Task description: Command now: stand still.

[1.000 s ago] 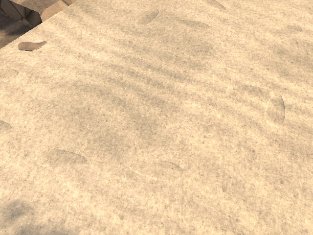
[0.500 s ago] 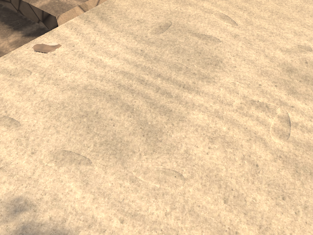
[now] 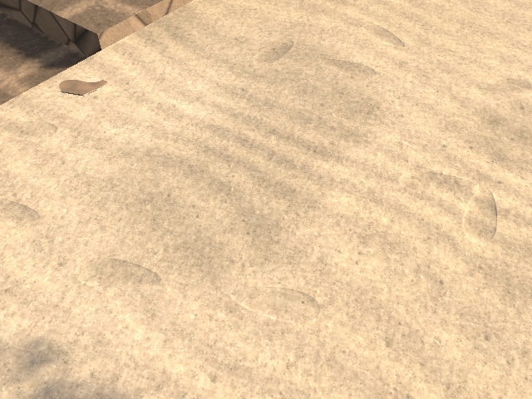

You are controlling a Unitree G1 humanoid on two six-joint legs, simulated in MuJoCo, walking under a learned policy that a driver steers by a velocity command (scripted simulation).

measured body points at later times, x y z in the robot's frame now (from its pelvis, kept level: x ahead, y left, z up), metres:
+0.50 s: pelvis +0.01 +0.00 +0.00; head +0.02 +0.00 +0.45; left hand +0.00 +0.23 -0.16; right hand -0.01 -0.22 -0.16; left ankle -0.03 +0.11 -0.75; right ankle +0.02 -0.12 -0.75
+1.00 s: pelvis +0.13 -0.05 +0.00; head +0.13 -0.07 +0.45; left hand +0.08 +0.18 -0.15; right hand +0.13 -0.29 -0.16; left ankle +0.07 +0.08 -0.67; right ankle +0.07 -0.11 -0.75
